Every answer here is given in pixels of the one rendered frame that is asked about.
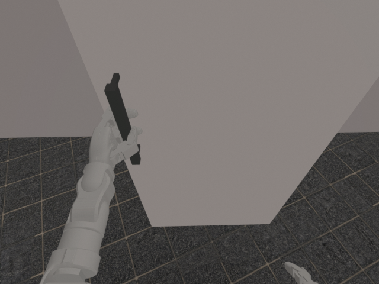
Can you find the fridge door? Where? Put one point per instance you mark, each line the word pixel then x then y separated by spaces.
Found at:
pixel 237 99

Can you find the right robot hand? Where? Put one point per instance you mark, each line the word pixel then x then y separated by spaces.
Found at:
pixel 300 275

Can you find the handle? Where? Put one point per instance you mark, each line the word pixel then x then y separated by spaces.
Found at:
pixel 119 112

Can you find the robot left forearm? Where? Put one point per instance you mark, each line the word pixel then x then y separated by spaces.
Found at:
pixel 77 256

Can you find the left robot hand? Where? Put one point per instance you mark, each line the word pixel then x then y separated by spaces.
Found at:
pixel 105 139

